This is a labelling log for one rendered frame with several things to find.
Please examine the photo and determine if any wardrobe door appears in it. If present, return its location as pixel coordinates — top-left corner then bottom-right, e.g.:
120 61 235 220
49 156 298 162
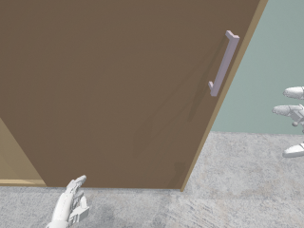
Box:
0 0 260 189
0 118 42 180

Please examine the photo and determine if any robot right hand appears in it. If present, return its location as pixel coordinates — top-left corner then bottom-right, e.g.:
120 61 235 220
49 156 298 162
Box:
272 86 304 158

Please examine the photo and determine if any robot left hand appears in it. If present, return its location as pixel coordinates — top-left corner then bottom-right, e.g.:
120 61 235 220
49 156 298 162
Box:
51 175 89 227

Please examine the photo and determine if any handle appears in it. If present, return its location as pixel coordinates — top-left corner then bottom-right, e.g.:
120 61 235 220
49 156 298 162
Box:
208 30 239 97

